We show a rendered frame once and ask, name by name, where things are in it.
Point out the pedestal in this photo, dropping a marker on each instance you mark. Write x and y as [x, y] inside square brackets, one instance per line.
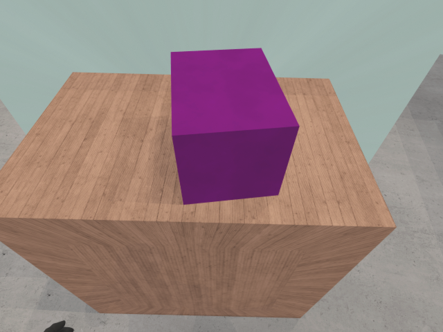
[92, 198]

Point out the carton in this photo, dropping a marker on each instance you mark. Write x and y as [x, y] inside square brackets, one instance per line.
[233, 130]

